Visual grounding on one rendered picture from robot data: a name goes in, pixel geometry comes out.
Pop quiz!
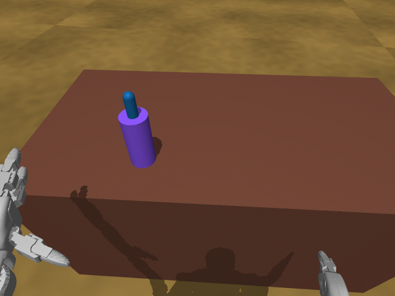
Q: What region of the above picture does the left robot hand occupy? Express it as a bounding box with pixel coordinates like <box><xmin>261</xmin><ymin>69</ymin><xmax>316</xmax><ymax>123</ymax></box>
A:
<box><xmin>0</xmin><ymin>147</ymin><xmax>70</xmax><ymax>268</ymax></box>

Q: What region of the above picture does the right robot hand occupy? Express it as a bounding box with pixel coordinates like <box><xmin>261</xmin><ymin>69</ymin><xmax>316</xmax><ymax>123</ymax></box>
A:
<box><xmin>318</xmin><ymin>251</ymin><xmax>349</xmax><ymax>296</ymax></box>

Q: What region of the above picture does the left robot arm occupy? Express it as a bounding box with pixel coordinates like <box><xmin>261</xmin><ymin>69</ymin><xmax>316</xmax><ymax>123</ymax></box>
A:
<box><xmin>0</xmin><ymin>249</ymin><xmax>17</xmax><ymax>296</ymax></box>

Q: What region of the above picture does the bottle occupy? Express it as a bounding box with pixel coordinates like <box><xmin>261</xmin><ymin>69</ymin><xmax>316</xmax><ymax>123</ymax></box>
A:
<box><xmin>118</xmin><ymin>91</ymin><xmax>156</xmax><ymax>168</ymax></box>

